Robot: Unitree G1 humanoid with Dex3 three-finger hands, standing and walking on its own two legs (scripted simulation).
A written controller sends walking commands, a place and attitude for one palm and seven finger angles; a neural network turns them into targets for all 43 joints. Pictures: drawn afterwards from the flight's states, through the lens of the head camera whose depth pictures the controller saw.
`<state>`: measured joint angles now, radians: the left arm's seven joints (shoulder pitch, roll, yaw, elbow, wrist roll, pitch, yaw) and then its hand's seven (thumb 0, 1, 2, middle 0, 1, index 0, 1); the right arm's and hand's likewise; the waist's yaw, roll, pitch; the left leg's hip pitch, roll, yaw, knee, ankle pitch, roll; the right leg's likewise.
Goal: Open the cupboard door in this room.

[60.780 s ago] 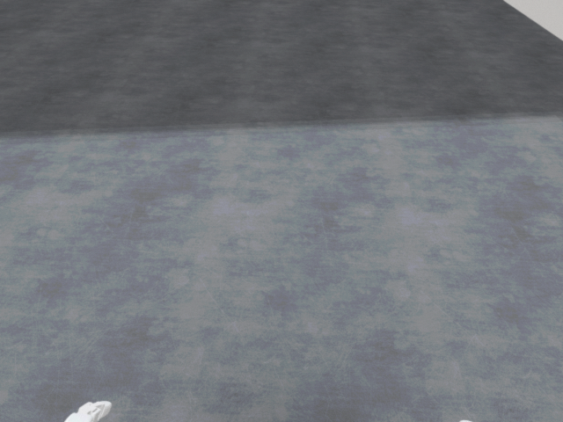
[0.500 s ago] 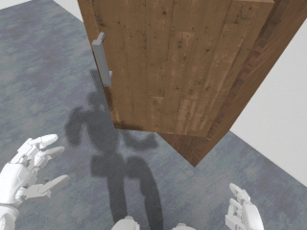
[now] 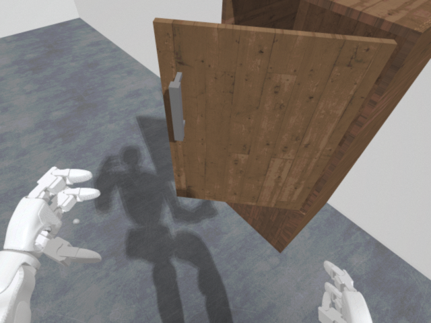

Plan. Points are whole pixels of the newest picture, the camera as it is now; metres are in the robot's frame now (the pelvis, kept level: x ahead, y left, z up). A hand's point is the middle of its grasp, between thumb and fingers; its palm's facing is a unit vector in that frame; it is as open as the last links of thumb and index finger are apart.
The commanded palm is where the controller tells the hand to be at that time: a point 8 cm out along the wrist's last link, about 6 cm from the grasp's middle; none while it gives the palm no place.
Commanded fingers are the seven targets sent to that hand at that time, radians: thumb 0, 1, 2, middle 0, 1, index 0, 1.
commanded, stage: raise the hand with hooked fingers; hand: left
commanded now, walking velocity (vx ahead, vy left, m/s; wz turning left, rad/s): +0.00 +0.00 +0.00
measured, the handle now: (179, 108) +0.53 +0.13 +0.10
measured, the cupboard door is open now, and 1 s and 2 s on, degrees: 41 41 41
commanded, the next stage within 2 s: move the hooked fingers beside the handle in 0.86 s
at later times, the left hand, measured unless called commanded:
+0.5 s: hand (67, 181) +0.30 +0.27 +0.12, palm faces +0.01 -1.00 -0.05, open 14.0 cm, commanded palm +0.26 +0.31 +0.12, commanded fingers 0.00 -0.50 0.30 -0.30 -1.20 -0.30 -1.20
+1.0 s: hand (93, 182) +0.30 +0.23 +0.12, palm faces +0.02 -1.00 -0.05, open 14.0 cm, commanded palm +0.28 +0.28 +0.12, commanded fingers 0.00 -0.50 0.30 -0.30 -1.20 -0.30 -1.20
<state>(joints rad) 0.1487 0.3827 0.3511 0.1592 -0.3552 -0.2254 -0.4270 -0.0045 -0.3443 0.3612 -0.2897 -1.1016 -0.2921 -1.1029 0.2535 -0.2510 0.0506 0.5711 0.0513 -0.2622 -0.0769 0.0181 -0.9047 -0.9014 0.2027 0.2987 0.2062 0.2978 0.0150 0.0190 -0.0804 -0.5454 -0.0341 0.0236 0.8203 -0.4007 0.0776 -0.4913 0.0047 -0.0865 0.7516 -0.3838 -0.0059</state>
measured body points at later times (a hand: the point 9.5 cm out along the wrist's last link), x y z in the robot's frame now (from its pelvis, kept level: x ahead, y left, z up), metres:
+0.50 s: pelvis +0.00 -0.01 +0.02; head +0.02 -0.01 +0.47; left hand +0.29 +0.32 +0.13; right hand +0.16 -0.26 -0.06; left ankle +0.01 +0.06 -0.71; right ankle +0.00 -0.12 -0.71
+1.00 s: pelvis +0.01 -0.04 +0.02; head +0.03 -0.05 +0.46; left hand +0.30 +0.28 +0.12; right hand +0.17 -0.29 -0.07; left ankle +0.01 +0.06 -0.71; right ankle +0.00 -0.12 -0.71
